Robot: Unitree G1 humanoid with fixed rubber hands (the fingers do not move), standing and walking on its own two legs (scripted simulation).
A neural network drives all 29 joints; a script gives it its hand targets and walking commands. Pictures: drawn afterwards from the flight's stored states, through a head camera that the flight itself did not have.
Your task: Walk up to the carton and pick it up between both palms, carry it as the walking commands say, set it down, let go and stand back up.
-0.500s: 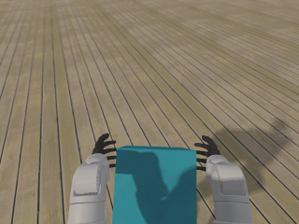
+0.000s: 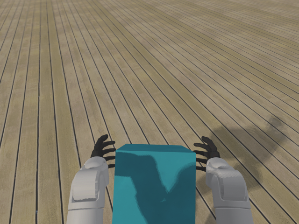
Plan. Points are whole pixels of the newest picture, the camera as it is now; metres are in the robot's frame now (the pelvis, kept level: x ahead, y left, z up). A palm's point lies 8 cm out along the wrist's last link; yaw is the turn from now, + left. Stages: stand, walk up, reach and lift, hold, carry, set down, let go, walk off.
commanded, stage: carry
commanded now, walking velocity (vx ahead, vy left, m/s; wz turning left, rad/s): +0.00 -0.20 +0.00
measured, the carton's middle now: (153, 183) +0.29 +0.00 -0.08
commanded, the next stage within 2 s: none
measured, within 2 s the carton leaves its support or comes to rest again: neither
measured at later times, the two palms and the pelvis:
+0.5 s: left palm (125, 155) +0.29 +0.08 +0.08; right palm (236, 159) +0.28 -0.21 +0.08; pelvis -0.01 -0.06 -0.01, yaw -1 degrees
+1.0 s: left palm (121, 156) +0.29 +0.09 +0.09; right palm (232, 156) +0.28 -0.20 +0.08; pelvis -0.01 -0.06 +0.00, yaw +1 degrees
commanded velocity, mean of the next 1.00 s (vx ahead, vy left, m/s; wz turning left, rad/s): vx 0.00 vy -0.14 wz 0.00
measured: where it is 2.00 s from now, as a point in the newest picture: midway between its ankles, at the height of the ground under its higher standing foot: outside the picture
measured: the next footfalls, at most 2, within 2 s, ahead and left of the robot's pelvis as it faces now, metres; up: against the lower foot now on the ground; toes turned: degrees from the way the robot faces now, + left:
none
